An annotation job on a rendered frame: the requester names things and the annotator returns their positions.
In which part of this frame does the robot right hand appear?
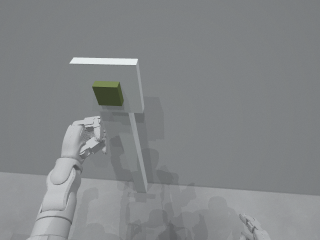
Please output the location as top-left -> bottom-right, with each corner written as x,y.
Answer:
239,213 -> 271,240

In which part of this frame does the button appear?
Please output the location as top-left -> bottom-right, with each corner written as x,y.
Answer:
92,81 -> 124,106

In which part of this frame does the left robot forearm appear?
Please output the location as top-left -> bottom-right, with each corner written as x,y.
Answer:
26,157 -> 83,240

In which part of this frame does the panel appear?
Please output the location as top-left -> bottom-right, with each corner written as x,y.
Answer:
69,57 -> 148,194

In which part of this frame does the robot left hand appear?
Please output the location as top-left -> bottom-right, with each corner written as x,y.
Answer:
61,116 -> 108,165

